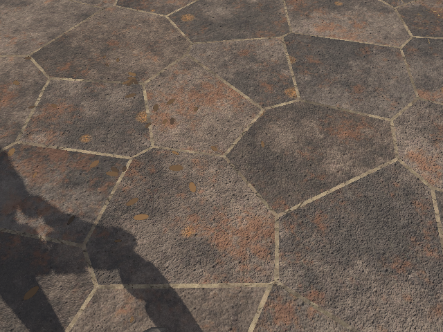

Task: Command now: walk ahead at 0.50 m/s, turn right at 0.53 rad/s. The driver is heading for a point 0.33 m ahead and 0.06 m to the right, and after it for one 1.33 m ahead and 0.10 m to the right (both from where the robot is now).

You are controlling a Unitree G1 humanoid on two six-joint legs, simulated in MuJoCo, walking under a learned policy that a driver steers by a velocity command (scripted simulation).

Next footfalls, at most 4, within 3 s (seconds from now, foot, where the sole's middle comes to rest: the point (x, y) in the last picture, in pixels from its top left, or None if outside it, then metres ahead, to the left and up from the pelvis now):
0.20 right None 0.27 -0.16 -0.78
0.78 left None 0.36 0.04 -0.78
1.22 right None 0.39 -0.20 -0.78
1.54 left None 0.31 0.04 -0.78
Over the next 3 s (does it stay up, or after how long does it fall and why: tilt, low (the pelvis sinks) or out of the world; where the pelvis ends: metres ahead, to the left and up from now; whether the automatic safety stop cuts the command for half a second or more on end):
stays up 0.49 -0.19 -0.01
